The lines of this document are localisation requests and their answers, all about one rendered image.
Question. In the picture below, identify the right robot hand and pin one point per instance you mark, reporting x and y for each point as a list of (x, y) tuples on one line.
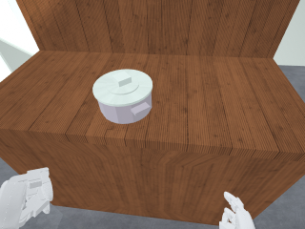
[(239, 217)]

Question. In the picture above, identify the knob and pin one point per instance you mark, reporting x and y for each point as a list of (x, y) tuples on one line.
[(121, 79)]

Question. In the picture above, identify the pot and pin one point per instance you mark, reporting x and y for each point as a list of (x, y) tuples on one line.
[(127, 114)]

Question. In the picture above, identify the table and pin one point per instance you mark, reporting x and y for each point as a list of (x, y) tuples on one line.
[(224, 117)]

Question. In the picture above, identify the lid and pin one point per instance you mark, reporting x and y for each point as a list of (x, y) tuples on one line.
[(108, 93)]

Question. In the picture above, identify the left robot hand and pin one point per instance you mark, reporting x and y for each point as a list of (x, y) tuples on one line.
[(34, 187)]

